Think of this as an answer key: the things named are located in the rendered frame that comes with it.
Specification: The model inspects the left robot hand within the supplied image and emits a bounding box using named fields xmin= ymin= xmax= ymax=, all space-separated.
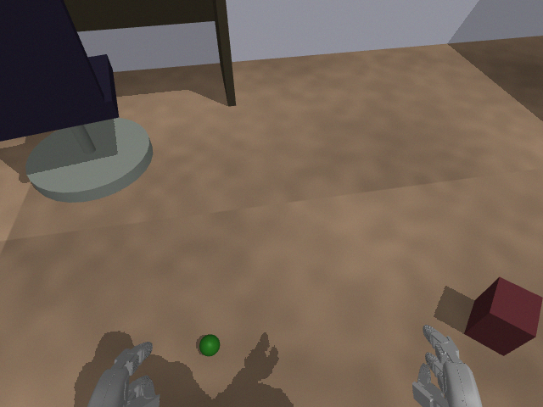
xmin=87 ymin=342 xmax=160 ymax=407

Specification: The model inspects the office chair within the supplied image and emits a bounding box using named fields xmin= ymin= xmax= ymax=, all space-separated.
xmin=0 ymin=0 xmax=153 ymax=203

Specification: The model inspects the desk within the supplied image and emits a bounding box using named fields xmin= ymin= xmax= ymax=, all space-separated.
xmin=64 ymin=0 xmax=236 ymax=107

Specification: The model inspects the right robot hand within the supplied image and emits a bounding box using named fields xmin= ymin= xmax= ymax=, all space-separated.
xmin=412 ymin=325 xmax=483 ymax=407

